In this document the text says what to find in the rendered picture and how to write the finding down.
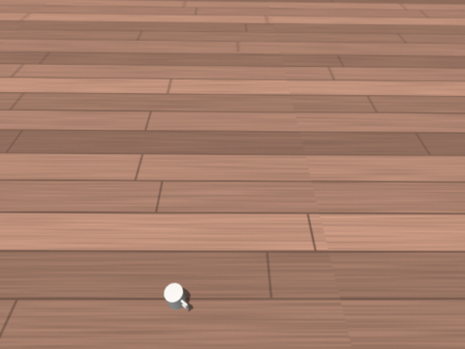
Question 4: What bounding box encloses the mug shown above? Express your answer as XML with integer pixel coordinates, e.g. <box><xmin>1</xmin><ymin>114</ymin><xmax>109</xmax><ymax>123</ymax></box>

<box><xmin>164</xmin><ymin>283</ymin><xmax>189</xmax><ymax>310</ymax></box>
